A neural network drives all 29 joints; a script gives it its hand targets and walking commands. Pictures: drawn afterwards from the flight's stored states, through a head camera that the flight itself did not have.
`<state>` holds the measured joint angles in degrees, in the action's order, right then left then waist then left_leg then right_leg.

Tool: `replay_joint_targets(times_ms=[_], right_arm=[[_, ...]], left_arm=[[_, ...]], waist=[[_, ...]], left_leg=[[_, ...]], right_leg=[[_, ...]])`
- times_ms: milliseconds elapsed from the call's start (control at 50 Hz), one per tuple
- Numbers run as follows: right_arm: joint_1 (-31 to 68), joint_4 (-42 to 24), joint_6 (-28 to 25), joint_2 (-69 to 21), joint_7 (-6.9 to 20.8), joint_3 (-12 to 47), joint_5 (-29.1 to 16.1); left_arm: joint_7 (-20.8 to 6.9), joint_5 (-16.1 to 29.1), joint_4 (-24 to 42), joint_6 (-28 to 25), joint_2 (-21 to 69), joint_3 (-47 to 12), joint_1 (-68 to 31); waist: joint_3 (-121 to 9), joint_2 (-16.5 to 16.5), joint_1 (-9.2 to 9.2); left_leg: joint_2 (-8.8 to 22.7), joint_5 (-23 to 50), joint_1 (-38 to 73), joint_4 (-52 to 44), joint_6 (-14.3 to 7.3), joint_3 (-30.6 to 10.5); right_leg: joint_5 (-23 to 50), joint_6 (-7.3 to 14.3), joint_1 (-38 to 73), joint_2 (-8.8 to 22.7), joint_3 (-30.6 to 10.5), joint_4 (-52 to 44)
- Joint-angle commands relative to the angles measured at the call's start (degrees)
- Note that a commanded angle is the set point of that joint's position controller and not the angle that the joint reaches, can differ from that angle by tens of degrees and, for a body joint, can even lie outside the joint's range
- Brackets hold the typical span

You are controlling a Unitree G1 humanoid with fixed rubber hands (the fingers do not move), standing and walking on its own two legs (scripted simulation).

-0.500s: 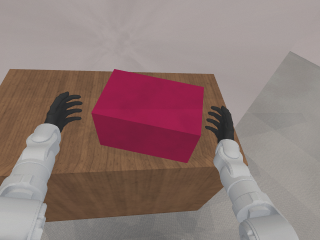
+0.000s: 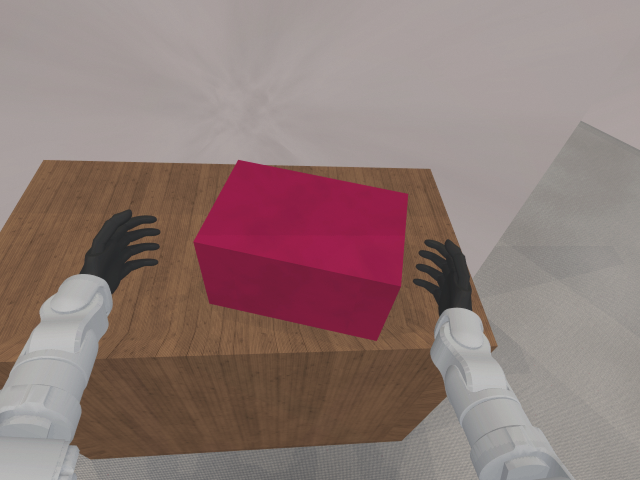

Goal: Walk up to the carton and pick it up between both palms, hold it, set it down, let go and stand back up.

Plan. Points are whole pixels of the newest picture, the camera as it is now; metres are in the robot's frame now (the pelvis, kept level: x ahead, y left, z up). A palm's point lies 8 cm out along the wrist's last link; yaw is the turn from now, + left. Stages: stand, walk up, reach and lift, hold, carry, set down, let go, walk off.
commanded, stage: set down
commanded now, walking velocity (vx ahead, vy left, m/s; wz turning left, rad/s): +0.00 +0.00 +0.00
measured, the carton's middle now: (306, 249) +0.47 -0.01 -0.03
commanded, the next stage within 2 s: none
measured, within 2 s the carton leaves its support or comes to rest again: neither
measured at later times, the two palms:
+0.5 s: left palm (90, 322) +0.31 +0.26 +0.03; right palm (462, 351) +0.26 -0.19 +0.02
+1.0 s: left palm (68, 388) +0.24 +0.27 +0.01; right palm (465, 381) +0.23 -0.19 +0.00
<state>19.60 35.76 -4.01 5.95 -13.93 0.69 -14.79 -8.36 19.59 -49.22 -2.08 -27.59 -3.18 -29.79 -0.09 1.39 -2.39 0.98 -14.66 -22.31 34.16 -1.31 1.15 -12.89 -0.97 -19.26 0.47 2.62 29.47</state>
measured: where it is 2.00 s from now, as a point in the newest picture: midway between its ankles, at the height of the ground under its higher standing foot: outside the picture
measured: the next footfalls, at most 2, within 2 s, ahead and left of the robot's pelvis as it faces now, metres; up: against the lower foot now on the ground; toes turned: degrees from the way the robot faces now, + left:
none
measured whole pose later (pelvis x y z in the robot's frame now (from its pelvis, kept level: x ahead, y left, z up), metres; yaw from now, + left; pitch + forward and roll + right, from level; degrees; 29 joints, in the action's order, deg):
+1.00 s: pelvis +0.03 +0.00 +0.01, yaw -1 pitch -7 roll -1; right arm -10.6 17.0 -4.2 4.4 -11.4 0.9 -8.9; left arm -8.0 19.8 -26.2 -9.0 -25.5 -2.2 6.4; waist 4.8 0.1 1.2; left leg 0.5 -16.3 -6.1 29.4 -1.5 2.4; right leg -14.4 -1.3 -3.7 0.9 1.4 25.2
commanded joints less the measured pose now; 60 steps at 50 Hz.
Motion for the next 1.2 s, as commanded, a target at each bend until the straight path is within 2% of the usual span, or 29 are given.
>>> replay_joint_targets(times_ms=[0,20,60,80,100,140,180,200,220,260,320,360,420,500,560,620,700,760,780,820,880,900,960,980,1000,1020,1040,1120,1180], right_arm=[[18.65,-12.86,-2.38,6.92,-0.1,-2.35,0.76],[13.03,-12.77,-2.63,6.03,0.05,-1.16,0.48],[13.26,-14.37,-3.08,6.55,-0.07,-1.8,0.76],[8.26,-14.18,-3.5,5.81,0.04,-0.75,0.39],[13.22,-16.44,-3.27,6.87,-0.06,-2.18,0.93],[7.82,-16.99,-3.03,6.33,0.25,-1.78,1.01],[8.06,-17.43,-2.4,6.54,0.65,-2.42,1.51],[-0.31,-18.45,-3.33,5.22,0.85,-0.53,0.74],[2.03,-20.04,-3.61,5.78,0.69,-1.39,1.2],[3.32,-20.68,-3.2,6.3,0.9,-2.04,1.64],[-6.41,-22.57,-3.86,4.74,1.34,-0.94,1.45],[-8.22,-23.54,-4.56,4.35,1.36,-0.36,1.54],[-8.88,-25.84,-4.4,4.39,1.5,-1.47,2.19],[-19.71,-27.36,-6.43,2.4,1.55,0.38,2.34],[-19.37,-28.49,-6.82,2.13,1.5,-0.65,3.2],[-24.68,-30.17,-7.4,0.96,1.81,0.08,3.48],[-21.36,-32.1,-6.82,1.22,1.68,-1.29,4.71],[-25.27,-30.11,-5.83,1.19,2.03,-0.91,5.43],[-22.96,-30.68,-5.36,1.44,2.03,-1.44,5.72],[-20.41,-32.6,-4.39,1.54,1.64,-2.13,5.89],[-25.97,-27.22,-2.83,1.98,2.58,-0.92,6.14],[-22.37,-30.81,-2.85,1.65,2.21,-1.51,6.15],[-23.45,-28.99,-2.2,2.21,2.53,-1.04,6.17],[-23.29,-26.03,-1.7,3.03,3.11,-0.92,6.58],[-21.94,-29.46,-2.11,2.07,2.84,-1.1,6.06],[-22.03,-27.38,-2.06,2.97,3.01,-1.02,6.51],[-21.41,-28.78,-2.26,2.06,2.91,-0.83,6.56],[-20.93,-25.96,-2.89,3.27,3.8,-0.92,7.14],[-21.47,-24.06,-4.12,3.71,4.45,-1.03,7.47]], left_arm=[[0.13,0.25,11.47,-1.79,-12.62,3.65,-24.26],[-0.05,-0.66,11.58,-1.67,-11.12,4.17,-18.1],[-0.29,-1.21,13.74,-1.51,-11.78,5.32,-18.8],[-0.39,-2.01,14.71,-1.29,-10.53,5.73,-13.67],[-0.37,-1.24,15.84,-1.2,-11.7,5.56,-18.85],[-0.22,-1.66,17.12,-1.28,-10.46,5.58,-13.63],[-0.15,-1.39,17.43,-1.5,-10.7,5.96,-14.15],[-0.37,-2.66,19.18,-1.71,-8.87,6.75,-5.23],[-0.69,-2.71,20.23,-1.83,-9.9,7.02,-7.91],[-0.5,-2.4,20.77,-1.57,-10.2,7.18,-9.14],[-0.59,-3.25,23.31,-2.55,-8.52,7.69,0.84],[-0.87,-3.64,24.52,-2.82,-8.56,8.28,2.86],[-0.51,-2.51,26.96,-3.61,-8.97,7.6,2.85],[-1.19,-3.46,30.04,-5.62,-7.45,8.15,15.81],[-0.93,-2.16,31.51,-7.0,-7.97,7.18,16.03],[-0.48,-1.36,33.45,-8.83,-7.63,6.78,22.32],[-0.16,1.04,34.93,-10.13,-10.01,5.87,19.29],[-0.08,0.63,33.43,-10.28,-8.58,5.08,25.37],[0.04,1.08,34.03,-10.31,-9.54,5.17,22.99],[0.31,2.66,34.52,-10.62,-11.36,4.7,19.08],[0.2,0.49,31.32,-9.32,-7.74,4.5,27.81],[0.03,1.48,33.16,-9.64,-9.79,5.18,24.08],[0.44,0.26,32.44,-9.23,-9.32,5.41,25.07],[0.64,-0.76,30.11,-8.13,-7.79,5.16,26.69],[0.47,0.1,32.43,-8.52,-8.93,5.62,24.78],[0.58,-0.64,30.47,-8.05,-8.26,5.23,25.71],[0.45,-0.33,31.24,-8.28,-8.87,5.8,24.87],[1.0,-2.09,29.86,-7.61,-7.54,5.96,25.74],[1.32,-3.19,29.28,-7.18,-6.3,5.52,27.31]], waist=[[-25.65,-7.86,-0.28],[-24.5,-7.0,0.08],[-24.44,-7.8,0.16],[-22.67,-7.71,0.87],[-23.72,-7.71,0.23],[-21.39,-7.28,0.17],[-20.3,-7.72,0.12],[-19.55,-7.21,1.44],[-20.19,-7.84,0.87],[-18.2,-8.05,1.17],[-15.81,-7.66,1.73],[-14.6,-7.89,2.43],[-13.03,-8.29,1.73],[-10.28,-8.51,2.9],[-7.61,-8.84,2.32],[-5.5,-8.44,2.97],[-4.41,-8.77,2.78],[-1.88,-8.82,2.2],[-2.12,-8.85,2.67],[-2.59,-7.53,1.76],[0.42,-8.21,1.49],[-0.88,-6.98,2.2],[0.02,-7.72,2.32],[1.05,-8.15,2.05],[-0.08,-6.7,2.9],[0.93,-6.88,2.19],[0.06,-6.01,2.75],[0.08,-6.07,3.62],[-0.37,-6.51,3.36]], left_leg=[[-0.11,9.53,9.89,-7.57,3.23,-1.53],[-0.08,11.53,11.27,-7.66,3.24,-1.56],[-0.16,14.07,12.62,-8.26,3.66,-1.07],[-0.12,15.16,13.82,-8.47,3.77,-1.17],[-0.1,14.57,12.96,-8.87,3.94,-0.82],[0.18,14.77,13.71,-9.37,4.02,-1.19],[0.26,14.47,13.48,-9.78,4.14,-1.28],[0.33,18.1,16.22,-9.8,4.16,-1.32],[0.09,19.84,16.62,-9.76,4.38,-0.66],[0.26,19.09,14.88,-10.02,4.69,-0.66],[0.36,21.49,17.23,-10.37,4.69,-0.76],[0.39,22.79,17.62,-10.28,4.71,-0.63],[0.58,20.36,15.98,-10.56,4.84,-0.87],[0.59,25.84,19.85,-9.97,5.18,-0.88],[0.94,21.44,17.74,-10.39,5.23,-1.41],[1.08,19.18,17.98,-10.81,4.89,-1.97],[1.28,13.57,14.38,-11.17,4.27,-2.21],[1.36,11.13,14.76,-12.07,4.18,-2.36],[1.4,9.75,13.72,-12.23,4.06,-2.19],[1.3,5.99,11.27,-12.39,3.3,-2.16],[1.25,7.36,13.51,-12.79,3.81,-2.17],[0.91,6.75,11.98,-12.43,3.47,-1.32],[0.95,6.94,12.44,-12.76,3.4,-1.42],[0.96,7.57,13.03,-12.9,3.8,-1.43],[0.76,7.34,12.55,-12.87,3.48,-1.01],[0.63,7.69,12.91,-12.69,3.56,-1.04],[0.47,7.24,12.48,-12.78,3.25,-0.71],[0.5,9.11,13.97,-13.25,3.76,-0.56],[0.39,12.28,15.54,-13.01,4.37,-0.44]], right_leg=[[10.26,1.82,12.25,-1.27,-1.92,-3.73],[12.19,1.93,14.06,-1.42,-2.03,-3.98],[13.79,1.88,15.34,-1.52,-2.15,-4.92],[15.02,1.92,16.6,-1.58,-2.27,-5.26],[13.89,1.82,16.34,-1.62,-2.04,-5.64],[14.53,2.13,17.18,-1.74,-2.05,-5.95],[13.84,2.29,17.38,-1.68,-2.0,-6.19],[16.91,2.35,19.63,-2.0,-2.24,-6.49],[17.24,2.26,19.64,-1.99,-2.19,-7.19],[16.03,2.52,19.39,-1.82,-2.36,-7.2],[17.56,2.69,21.06,-2.09,-2.23,-7.88],[17.83,2.79,21.34,-1.87,-2.48,-8.27],[15.45,2.99,20.26,-1.75,-2.33,-8.16],[17.99,3.31,21.2,-1.62,-2.6,-8.85],[13.65,3.55,18.9,-1.14,-2.66,-8.9],[11.72,3.8,18.09,-1.03,-2.9,-8.86],[7.28,3.86,16.59,-0.31,-3.67,-8.37],[4.85,4.04,16.63,0.02,-4.03,-8.69],[3.53,4.09,15.98,0.09,-4.11,-8.84],[2.21,3.7,16.09,0.66,-4.76,-8.36],[1.06,4.13,16.05,0.39,-4.52,-9.0],[1.03,3.85,16.29,0.87,-4.85,-9.11],[0.23,3.8,15.81,0.68,-4.8,-9.03],[-0.46,3.98,15.51,0.47,-4.53,-9.3],[0.32,3.74,16.04,0.71,-4.83,-9.62],[0.17,3.72,15.79,0.63,-4.73,-9.59],[0.46,3.44,16.24,0.85,-4.92,-9.62],[0.62,3.5,16.16,0.35,-4.59,-10.21],[2.87,3.42,16.46,-0.08,-4.19,-10.23]])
